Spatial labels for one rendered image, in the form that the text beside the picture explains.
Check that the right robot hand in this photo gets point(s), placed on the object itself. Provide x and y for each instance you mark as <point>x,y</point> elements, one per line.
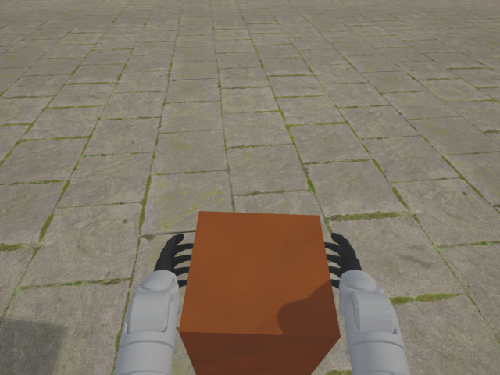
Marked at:
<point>346,260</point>

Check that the robot left forearm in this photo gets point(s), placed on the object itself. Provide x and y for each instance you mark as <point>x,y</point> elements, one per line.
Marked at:
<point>149,327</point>

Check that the robot right forearm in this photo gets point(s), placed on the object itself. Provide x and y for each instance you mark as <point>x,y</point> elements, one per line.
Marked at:
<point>373,334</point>

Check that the left robot hand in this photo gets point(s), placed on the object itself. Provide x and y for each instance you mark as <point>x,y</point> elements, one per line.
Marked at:
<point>167,261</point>

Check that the carton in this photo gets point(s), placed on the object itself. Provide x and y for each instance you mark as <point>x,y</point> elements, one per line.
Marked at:
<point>259,299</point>

